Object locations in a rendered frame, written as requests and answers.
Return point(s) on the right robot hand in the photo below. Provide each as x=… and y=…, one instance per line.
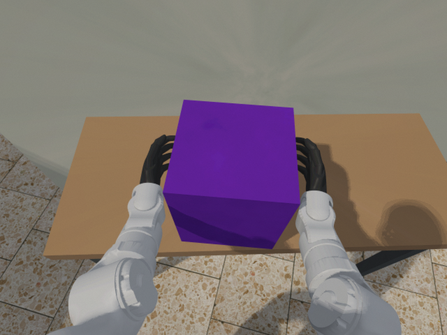
x=314, y=172

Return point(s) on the carton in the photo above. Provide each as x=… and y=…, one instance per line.
x=232, y=178

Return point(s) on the robot left upper arm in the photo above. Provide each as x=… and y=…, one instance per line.
x=112, y=300

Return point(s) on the left robot forearm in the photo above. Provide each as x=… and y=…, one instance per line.
x=141, y=236

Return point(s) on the table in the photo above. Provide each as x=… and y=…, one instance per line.
x=384, y=172

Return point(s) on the robot right upper arm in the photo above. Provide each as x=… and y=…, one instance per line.
x=340, y=306

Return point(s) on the left robot hand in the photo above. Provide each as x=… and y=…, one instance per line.
x=153, y=167

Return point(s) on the right robot forearm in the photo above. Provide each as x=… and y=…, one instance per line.
x=322, y=252

